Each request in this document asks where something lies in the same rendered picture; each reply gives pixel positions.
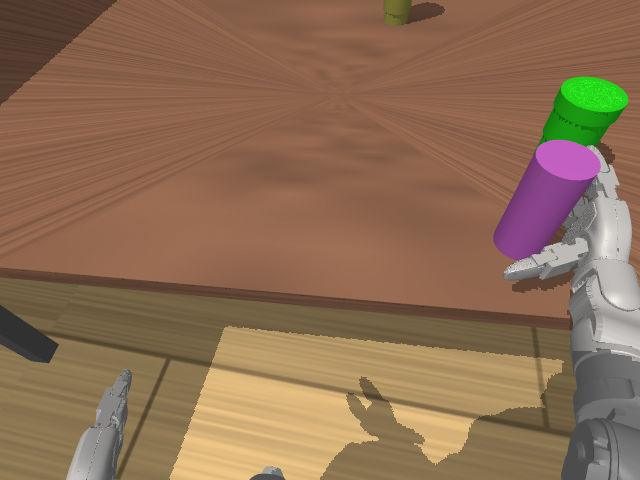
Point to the right robot hand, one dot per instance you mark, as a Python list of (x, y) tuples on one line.
[(600, 229)]

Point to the right robot arm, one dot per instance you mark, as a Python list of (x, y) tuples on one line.
[(605, 351)]

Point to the left robot hand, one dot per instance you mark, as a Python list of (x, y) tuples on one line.
[(99, 447)]

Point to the table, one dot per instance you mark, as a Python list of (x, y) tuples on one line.
[(298, 152)]

